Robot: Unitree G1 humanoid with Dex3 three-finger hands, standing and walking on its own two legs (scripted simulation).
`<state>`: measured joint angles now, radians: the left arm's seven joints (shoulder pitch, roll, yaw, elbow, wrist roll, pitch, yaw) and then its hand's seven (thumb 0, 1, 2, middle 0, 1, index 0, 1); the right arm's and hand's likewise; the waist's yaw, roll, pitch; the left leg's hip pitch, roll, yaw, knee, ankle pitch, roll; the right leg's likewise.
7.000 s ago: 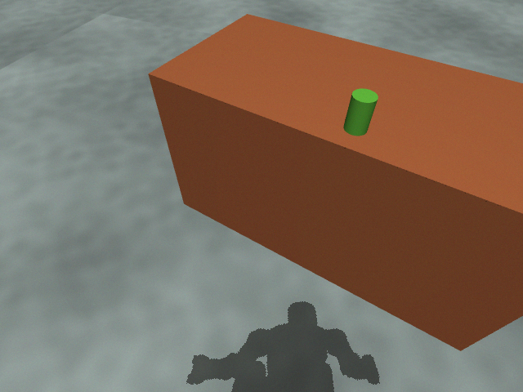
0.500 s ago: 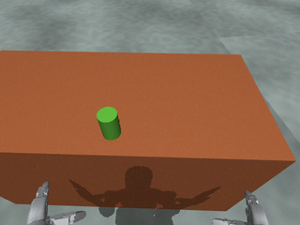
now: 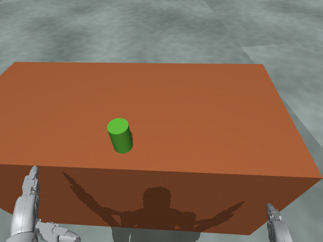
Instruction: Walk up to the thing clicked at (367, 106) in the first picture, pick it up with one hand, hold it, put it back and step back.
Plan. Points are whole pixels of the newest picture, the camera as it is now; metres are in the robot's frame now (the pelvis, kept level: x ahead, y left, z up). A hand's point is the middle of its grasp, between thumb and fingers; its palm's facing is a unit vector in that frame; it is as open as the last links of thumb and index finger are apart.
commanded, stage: rise first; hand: left
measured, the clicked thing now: (120, 136) +0.42 +0.16 -0.03
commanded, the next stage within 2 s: go down in 0.72 s
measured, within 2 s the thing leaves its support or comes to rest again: neither
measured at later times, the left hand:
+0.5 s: hand (45, 205) +0.17 +0.25 +0.07, palm faces +0.32 -0.87 -0.39, open 17.5 cm
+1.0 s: hand (43, 200) +0.18 +0.26 +0.08, palm faces +0.33 -0.88 -0.35, open 17.6 cm
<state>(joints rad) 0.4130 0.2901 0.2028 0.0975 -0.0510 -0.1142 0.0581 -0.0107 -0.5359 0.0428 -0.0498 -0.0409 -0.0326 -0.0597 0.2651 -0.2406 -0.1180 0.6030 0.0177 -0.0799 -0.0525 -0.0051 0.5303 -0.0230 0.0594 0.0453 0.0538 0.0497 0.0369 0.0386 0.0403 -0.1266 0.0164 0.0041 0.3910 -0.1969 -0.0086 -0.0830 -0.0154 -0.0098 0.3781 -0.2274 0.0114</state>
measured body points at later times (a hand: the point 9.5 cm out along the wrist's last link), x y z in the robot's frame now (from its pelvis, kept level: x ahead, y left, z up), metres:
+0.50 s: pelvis -0.01 +0.00 +0.00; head -0.02 -0.02 +0.45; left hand +0.15 +0.30 +0.09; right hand +0.15 -0.26 -0.09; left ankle +0.01 +0.13 -0.74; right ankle -0.01 -0.13 -0.74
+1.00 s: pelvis -0.01 +0.00 +0.00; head -0.02 -0.01 +0.45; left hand +0.15 +0.31 +0.10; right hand +0.16 -0.26 -0.09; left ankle +0.01 +0.13 -0.74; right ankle -0.01 -0.13 -0.74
